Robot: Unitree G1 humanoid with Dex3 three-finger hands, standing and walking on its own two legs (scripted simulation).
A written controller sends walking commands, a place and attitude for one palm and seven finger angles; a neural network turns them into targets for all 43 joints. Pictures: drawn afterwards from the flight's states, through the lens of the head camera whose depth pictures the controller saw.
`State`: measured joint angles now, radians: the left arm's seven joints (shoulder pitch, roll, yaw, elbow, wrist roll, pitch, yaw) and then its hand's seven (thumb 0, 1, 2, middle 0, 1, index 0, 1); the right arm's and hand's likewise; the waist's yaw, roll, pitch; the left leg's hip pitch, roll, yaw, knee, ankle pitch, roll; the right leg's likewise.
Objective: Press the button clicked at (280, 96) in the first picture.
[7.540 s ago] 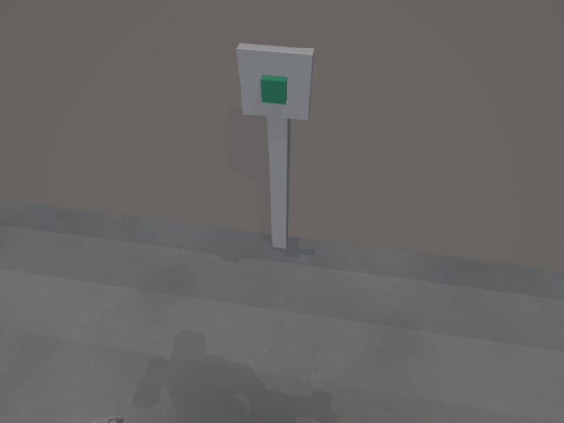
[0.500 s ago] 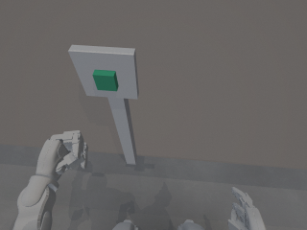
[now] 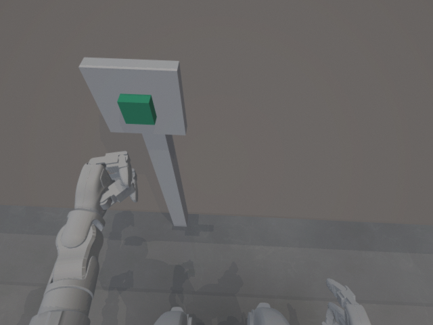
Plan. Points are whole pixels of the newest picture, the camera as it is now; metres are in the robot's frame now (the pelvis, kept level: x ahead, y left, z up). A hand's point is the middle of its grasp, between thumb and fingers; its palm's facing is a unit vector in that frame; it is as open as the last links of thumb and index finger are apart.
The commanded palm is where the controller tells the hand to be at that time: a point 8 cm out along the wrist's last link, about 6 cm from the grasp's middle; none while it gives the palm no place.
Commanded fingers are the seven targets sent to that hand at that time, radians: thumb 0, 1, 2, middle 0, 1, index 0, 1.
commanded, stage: aim a knuckle at the button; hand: left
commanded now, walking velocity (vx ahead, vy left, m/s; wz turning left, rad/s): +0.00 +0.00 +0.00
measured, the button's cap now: (138, 108) +0.52 +0.18 +0.08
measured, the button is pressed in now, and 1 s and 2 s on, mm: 0 0 0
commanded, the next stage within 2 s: press the button with the knuckle in 1.48 s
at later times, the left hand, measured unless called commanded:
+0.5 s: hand (150, 150) +0.43 +0.15 +0.04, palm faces -0.03 -1.00 -0.03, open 3.1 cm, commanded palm +0.40 +0.20 +0.05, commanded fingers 0.00 0.90 0.90 -1.30 -1.50 -1.30 -1.50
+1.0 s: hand (146, 157) +0.42 +0.15 +0.04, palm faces -0.03 -1.00 -0.01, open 3.1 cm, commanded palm +0.39 +0.21 +0.05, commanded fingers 0.00 0.90 0.90 -1.30 -1.50 -1.30 -1.50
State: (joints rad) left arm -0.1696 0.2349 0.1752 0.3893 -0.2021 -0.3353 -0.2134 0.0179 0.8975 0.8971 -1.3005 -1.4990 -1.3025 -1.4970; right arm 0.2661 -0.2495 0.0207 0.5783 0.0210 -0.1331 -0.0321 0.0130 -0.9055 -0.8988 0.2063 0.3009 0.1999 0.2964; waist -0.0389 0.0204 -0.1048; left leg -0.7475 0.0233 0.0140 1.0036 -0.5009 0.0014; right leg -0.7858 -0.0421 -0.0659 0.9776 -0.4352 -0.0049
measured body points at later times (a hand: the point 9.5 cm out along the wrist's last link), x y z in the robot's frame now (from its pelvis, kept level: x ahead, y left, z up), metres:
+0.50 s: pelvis -0.01 -0.01 -0.01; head +0.09 -0.01 +0.43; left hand +0.43 +0.20 +0.05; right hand +0.06 -0.27 -0.13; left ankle -0.01 +0.12 -0.68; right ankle +0.02 -0.12 -0.68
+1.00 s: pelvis -0.01 +0.01 -0.01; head +0.09 +0.01 +0.43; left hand +0.42 +0.21 +0.04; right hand +0.09 -0.26 -0.12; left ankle -0.01 +0.12 -0.68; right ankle +0.02 -0.12 -0.68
